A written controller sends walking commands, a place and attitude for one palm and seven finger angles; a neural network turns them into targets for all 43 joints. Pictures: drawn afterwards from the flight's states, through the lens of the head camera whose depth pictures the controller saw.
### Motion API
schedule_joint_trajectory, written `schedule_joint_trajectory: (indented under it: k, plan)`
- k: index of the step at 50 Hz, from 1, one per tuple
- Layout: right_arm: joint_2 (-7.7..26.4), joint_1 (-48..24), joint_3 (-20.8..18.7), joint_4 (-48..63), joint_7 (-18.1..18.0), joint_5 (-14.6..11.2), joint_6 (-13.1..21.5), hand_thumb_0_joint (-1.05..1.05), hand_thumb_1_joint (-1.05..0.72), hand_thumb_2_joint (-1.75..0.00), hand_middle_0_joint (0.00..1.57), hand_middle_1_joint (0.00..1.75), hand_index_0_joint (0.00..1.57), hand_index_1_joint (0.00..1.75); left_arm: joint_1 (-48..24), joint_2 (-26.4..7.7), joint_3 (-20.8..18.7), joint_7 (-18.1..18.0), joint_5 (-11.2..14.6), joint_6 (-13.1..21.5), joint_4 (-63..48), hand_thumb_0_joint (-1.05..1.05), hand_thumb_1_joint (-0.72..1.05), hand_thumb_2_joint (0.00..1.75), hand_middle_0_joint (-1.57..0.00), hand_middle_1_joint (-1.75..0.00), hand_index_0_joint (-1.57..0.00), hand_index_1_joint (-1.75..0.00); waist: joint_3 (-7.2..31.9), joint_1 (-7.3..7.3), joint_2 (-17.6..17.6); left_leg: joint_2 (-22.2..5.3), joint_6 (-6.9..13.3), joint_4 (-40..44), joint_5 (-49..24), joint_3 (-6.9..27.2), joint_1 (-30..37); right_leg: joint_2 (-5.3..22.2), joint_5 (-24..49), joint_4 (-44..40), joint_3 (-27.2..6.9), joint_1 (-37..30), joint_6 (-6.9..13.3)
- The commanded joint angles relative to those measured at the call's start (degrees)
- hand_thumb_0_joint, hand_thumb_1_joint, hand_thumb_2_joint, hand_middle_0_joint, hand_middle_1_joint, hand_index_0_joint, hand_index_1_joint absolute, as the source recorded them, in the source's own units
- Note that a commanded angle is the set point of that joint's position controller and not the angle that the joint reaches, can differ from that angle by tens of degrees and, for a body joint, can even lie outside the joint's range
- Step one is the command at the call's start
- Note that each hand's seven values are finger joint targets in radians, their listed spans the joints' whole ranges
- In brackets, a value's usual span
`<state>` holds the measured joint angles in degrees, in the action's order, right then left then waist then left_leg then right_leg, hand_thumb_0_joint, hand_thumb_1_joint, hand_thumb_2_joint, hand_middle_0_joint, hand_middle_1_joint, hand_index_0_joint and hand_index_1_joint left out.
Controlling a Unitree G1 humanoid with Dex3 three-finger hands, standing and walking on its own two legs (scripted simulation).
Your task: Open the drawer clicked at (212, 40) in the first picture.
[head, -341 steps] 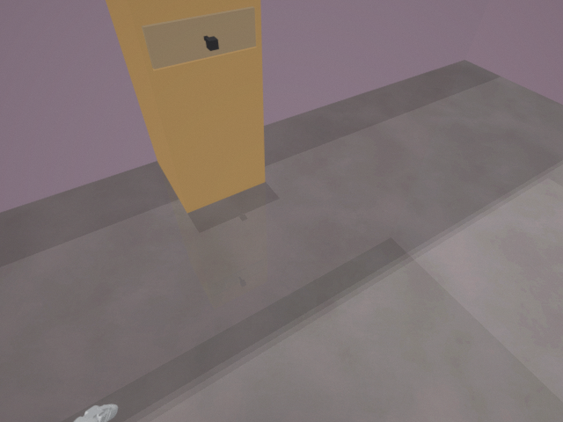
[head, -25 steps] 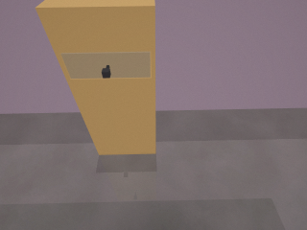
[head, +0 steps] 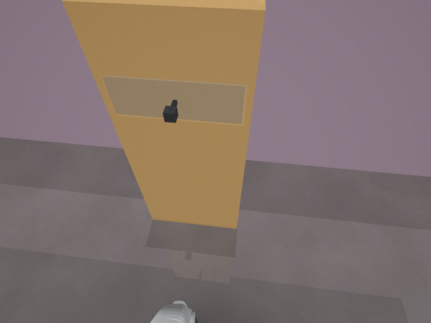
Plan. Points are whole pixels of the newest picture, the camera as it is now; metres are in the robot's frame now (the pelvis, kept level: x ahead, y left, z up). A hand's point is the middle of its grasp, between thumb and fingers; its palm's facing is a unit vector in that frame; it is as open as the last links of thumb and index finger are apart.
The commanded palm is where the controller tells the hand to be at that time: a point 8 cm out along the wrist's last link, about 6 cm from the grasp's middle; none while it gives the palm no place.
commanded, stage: take the last steps up to it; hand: left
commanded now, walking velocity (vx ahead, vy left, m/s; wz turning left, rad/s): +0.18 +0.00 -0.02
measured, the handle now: (172, 110) +0.62 +0.19 +0.01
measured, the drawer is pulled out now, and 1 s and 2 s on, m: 0.00 0.00 0.00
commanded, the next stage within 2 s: come to a stop and stand still in 0.10 s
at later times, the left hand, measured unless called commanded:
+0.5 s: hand (147, 282) +0.22 +0.19 -0.16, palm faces -0.03 -0.97 -0.25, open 7.3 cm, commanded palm none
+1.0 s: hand out of the picture +0.09 +0.24 -0.17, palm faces +0.05 -0.98 -0.19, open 7.3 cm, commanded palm none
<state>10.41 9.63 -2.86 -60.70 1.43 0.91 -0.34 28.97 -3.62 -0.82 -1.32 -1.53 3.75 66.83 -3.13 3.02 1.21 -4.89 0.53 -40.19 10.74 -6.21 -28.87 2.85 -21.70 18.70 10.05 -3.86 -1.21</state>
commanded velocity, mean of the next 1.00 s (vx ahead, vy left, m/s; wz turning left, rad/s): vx -0.02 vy -0.03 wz -0.01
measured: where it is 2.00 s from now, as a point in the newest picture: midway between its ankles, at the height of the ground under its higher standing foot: outside the picture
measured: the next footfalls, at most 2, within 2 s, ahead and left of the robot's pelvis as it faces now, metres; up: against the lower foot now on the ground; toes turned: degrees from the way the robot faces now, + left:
left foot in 0.06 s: +0.15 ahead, +0.13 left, +0.00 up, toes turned +7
right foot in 0.44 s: +0.21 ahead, -0.11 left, +0.00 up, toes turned -8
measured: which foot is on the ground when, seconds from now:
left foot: up 0.00-0.04, down 0.06-0.48, up 0.50-0.80, down 0.82-1.00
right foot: down 0.00-0.06, up 0.08-0.42, down 0.44-0.84, up 0.86-1.00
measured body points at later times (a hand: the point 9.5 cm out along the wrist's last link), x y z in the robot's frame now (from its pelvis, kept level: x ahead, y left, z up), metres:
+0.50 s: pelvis +0.12 +0.00 -0.01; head +0.13 -0.02 +0.44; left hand +0.22 +0.24 -0.14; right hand +0.13 -0.22 -0.17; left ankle +0.11 +0.12 -0.73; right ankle +0.17 -0.10 -0.74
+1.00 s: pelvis +0.06 +0.04 +0.01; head +0.06 +0.06 +0.46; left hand +0.09 +0.29 -0.15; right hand +0.05 -0.18 -0.14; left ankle +0.03 +0.16 -0.73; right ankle +0.06 -0.09 -0.68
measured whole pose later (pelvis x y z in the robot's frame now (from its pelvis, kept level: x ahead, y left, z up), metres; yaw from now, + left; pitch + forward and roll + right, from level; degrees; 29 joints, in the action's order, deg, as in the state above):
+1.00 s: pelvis +0.06 +0.04 +0.01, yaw -2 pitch +0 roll -1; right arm 7.2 18.7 -0.8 -61.7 -1.5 1.4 -0.9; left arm 15.8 -11.8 -4.0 0.1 -1.5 -2.7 60.4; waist 1.8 0.3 -1.6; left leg -1.5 0.0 -21.2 14.8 -0.9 -6.9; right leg 0.8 -18.1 51.6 0.8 25.0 -1.5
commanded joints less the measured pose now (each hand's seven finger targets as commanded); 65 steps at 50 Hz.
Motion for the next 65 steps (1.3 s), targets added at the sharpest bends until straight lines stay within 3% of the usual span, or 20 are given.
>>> schedule_joint_trajectory:
  k: [1,3,4,7,11,19,21,24,29,37,40,42,46,54,56,57,58,61,62,65]
  plan:
    - [3.4,11.5,-0.8,0.6,-0.7,0.7,3.1,0.00,-0.90,-0.90,0.20,0.30,0.20,0.30,0.1,-11.4,-2.3,-0.8,0.3,0.3,-1.9,0.00,0.90,0.90,-0.20,-0.30,-0.20,-0.30,3.5,-7.62,-5.8,3.6,2.2,11.5,-3.8,-1.2,21.6,10.3,40.3,17.2,-2.9,9.4,5.2]
    - [13.4,21.6,-2.7,-1.7,-2.2,0.8,3.6,0.00,-0.90,-0.90,0.20,0.30,0.20,0.30,4.7,-6.5,-1.3,0.0,1.5,0.0,-3.1,0.00,0.90,0.90,-0.20,-0.30,-0.20,-0.30,15.8,-8.56,16.4,-18.5,10.5,17.3,-21.7,27.0,43.4,-1.9,-11.8,46.2,-1.2,30.7,1.4]
    - [13.6,20.1,-2.5,-1.2,-2.6,-0.1,2.8,0.00,-0.90,-0.90,0.20,0.30,0.20,0.30,1.0,-7.5,-1.4,-0.3,1.1,-0.5,-4.7,0.00,0.90,0.90,-0.20,-0.30,-0.20,-0.30,12.9,-8.34,11.0,-20.5,12.7,21.0,-17.1,27.4,37.9,-0.1,-13.8,53.0,-6.7,32.7,2.6]
    - [5.4,8.2,-0.6,1.4,-2.9,0.2,3.6,0.00,-0.90,-0.90,0.20,0.30,0.20,0.30,-5.4,-6.7,-1.9,0.4,0.4,-1.2,-4.7,0.00,0.90,0.90,-0.20,-0.30,-0.20,-0.30,-0.2,-4.92,5.1,-15.2,10.5,26.2,-8.0,17.2,19.0,4.8,-2.8,53.2,-9.0,34.3,2.0]
    - [2.5,5.5,0.2,1.8,-3.1,0.3,4.3,0.00,-0.90,-0.90,0.20,0.30,0.20,0.30,-2.9,-4.4,-1.8,0.5,0.2,-2.9,-4.3,0.00,0.90,0.90,-0.20,-0.30,-0.20,-0.30,0.8,-1.36,3.6,-11.4,9.1,26.7,-17.5,7.5,11.7,4.6,0.6,41.1,-7.9,26.2,0.5]
    - [5.6,3.6,-0.8,1.8,-3.7,0.1,1.5,0.00,-0.90,-0.90,0.20,0.30,0.20,0.30,-9.2,-9.9,-2.0,-0.5,0.2,-4.5,-8.3,0.00,0.90,0.90,-0.20,-0.30,-0.20,-0.30,0.9,-1.63,5.2,-10.5,6.1,17.2,-31.4,5.9,17.1,1.8,10.5,14.9,-6.1,19.3,-0.4]
    - [5.9,4.2,-1.5,2.2,-3.6,0.1,0.5,0.00,-0.90,-0.90,0.20,0.30,0.20,0.30,-9.7,-12.8,-2.8,-0.5,0.0,-4.2,-9.4,0.00,0.90,0.90,-0.20,-0.30,-0.20,-0.30,1.1,-1.46,1.6,-7.0,2.7,12.1,-23.4,3.9,16.1,4.0,28.1,10.6,-8.7,16.8,0.6]
    - [1.9,7.5,-1.6,2.9,-3.2,-0.5,-1.2,0.00,-0.90,-0.90,0.20,0.30,0.20,0.30,-10.5,-18.0,-3.8,-0.6,0.0,-3.9,-10.4,0.00,0.90,0.90,-0.20,-0.30,-0.20,-0.30,5.3,-2.08,-12.4,4.6,-1.9,-8.5,18.7,-0.5,9.4,19.6,64.1,7.2,-20.7,12.3,12.1]
    - [3.0,5.6,-2.0,3.1,-3.1,-0.6,-3.0,0.00,-0.90,-0.90,0.20,0.30,0.20,0.30,-18.9,-16.3,-4.1,-1.8,0.2,-4.6,-14.1,0.00,0.90,0.90,-0.20,-0.30,-0.20,-0.30,7.7,-2.71,-6.7,3.9,-2.6,-28.2,19.6,8.0,4.7,17.3,46.7,4.3,-17.5,14.3,13.6]
    - [2.3,8.3,-1.0,3.6,-1.9,-0.3,-1.7,0.00,-0.90,-0.90,0.20,0.30,0.20,0.30,-18.2,-17.5,-4.8,-1.1,-0.7,-5.1,-14.0,0.00,0.90,0.90,-0.20,-0.30,-0.20,-0.30,8.5,-1.84,-13.4,4.7,-2.0,0.4,16.1,3.5,13.1,12.8,8.9,-2.5,-20.0,15.5,10.0]
    - [3.1,15.7,-0.5,0.6,-2.2,0.0,-0.5,0.00,-0.90,-0.90,0.20,0.30,0.20,0.30,-19.3,-14.4,-3.8,-0.7,0.5,-5.7,-13.4,0.00,0.90,0.90,-0.20,-0.30,-0.20,-0.30,7.3,-5.05,-5.7,3.2,-0.6,20.3,9.5,5.9,26.7,6.3,-6.9,3.2,-14.7,27.0,3.1]
    - [8.7,9.4,-1.2,3.4,-2.8,1.1,-0.2,0.00,-0.90,-0.90,0.20,0.30,0.20,0.30,-20.5,-9.5,-2.7,-0.2,1.2,-6.0,-13.9,0.00,0.90,0.90,-0.20,-0.30,-0.20,-0.30,-3.5,-4.36,14.8,-14.0,5.8,36.6,30.9,28.3,9.5,-1.5,-2.8,20.2,-7.7,31.7,-0.4]
    - [6.8,3.1,0.1,4.2,-3.6,0.9,0.9,0.00,-0.90,-0.90,0.20,0.30,0.20,0.30,-15.3,-11.1,-3.6,1.4,-0.2,-6.0,-10.0,0.00,0.90,0.90,-0.20,-0.30,-0.20,-0.30,-6.0,-1.01,8.8,-9.7,5.9,35.4,21.9,19.0,7.3,-1.9,3.2,37.0,-11.2,30.7,-0.1]
    - [6.4,14.4,-0.4,-0.7,-4.1,0.9,1.6,0.00,-0.90,-0.90,0.20,0.30,0.20,0.30,-18.7,-8.6,-1.7,1.6,0.9,-3.5,-9.8,0.00,0.90,0.90,-0.20,-0.30,-0.20,-0.30,-0.6,-6.45,9.1,-10.9,8.6,24.6,-16.4,15.2,27.9,-0.8,-4.4,18.2,-7.1,29.5,-0.5]
    - [6.6,12.8,-0.3,-1.1,-4.1,0.5,1.4,0.00,-0.90,-0.90,0.20,0.30,0.20,0.30,-13.2,-8.0,-1.6,1.3,1.2,-3.1,-7.4,0.00,0.90,0.90,-0.20,-0.30,-0.20,-0.30,2.0,-3.99,7.9,-8.4,6.4,20.0,-20.1,12.6,26.0,-1.8,3.7,7.4,-5.8,20.4,-0.1]
    - [8.3,2.5,-0.2,2.1,-3.1,-0.8,2.5,0.00,-0.90,-0.90,0.20,0.30,0.20,0.30,-3.9,-11.6,-1.4,-1.6,0.6,-1.6,-1.8,0.00,0.90,0.90,-0.20,-0.30,-0.20,-0.30,-1.4,2.32,3.2,-6.6,1.0,4.5,-13.1,5.8,12.6,4.4,18.5,2.5,-15.3,15.0,1.8]
    - [0.2,4.8,1.2,5.1,-2.3,-0.3,1.8,0.00,-0.90,-0.90,0.20,0.30,0.20,0.30,-3.2,-14.6,-1.5,-1.5,0.2,-0.9,-3.7,0.00,0.90,0.90,-0.20,-0.30,-0.20,-0.30,-3.3,-0.81,-11.9,1.6,-0.3,-0.3,13.3,3.4,6.4,9.6,18.4,-3.6,-22.5,17.6,3.1]
    - [-1.1,10.8,1.7,3.6,-1.6,0.2,1.6,0.00,-0.90,-0.90,0.20,0.30,0.20,0.30,-8.7,-13.7,-1.1,-1.1,-0.2,0.0,-5.8,0.00,0.90,0.90,-0.20,-0.30,-0.20,-0.30,7.8,-4.14,-7.0,3.5,-0.4,-3.4,16.0,3.4,9.2,9.1,28.2,1.1,-18.3,10.0,9.5]
    - [-0.5,11.4,1.8,3.1,-1.9,0.0,1.8,0.00,-0.90,-0.90,0.20,0.30,0.20,0.30,-9.0,-13.4,-1.5,-1.4,0.3,0.2,-5.4,0.00,0.90,0.90,-0.20,-0.30,-0.20,-0.30,10.5,-4.19,-14.9,2.7,-0.2,-2.2,15.0,3.8,9.1,9.0,36.1,4.2,-18.3,6.7,10.0]
    - [0.1,14.5,2.2,0.8,-2.5,-0.1,2.4,0.00,-0.90,-0.90,0.20,0.30,0.20,0.30,-11.7,-10.5,-0.7,-1.8,1.0,-0.9,-6.1,0.00,0.90,0.90,-0.20,-0.30,-0.20,-0.30,10.1,-5.43,-6.7,2.3,-0.2,12.4,1.2,4.6,18.9,5.9,28.9,10.7,-13.2,11.0,7.0]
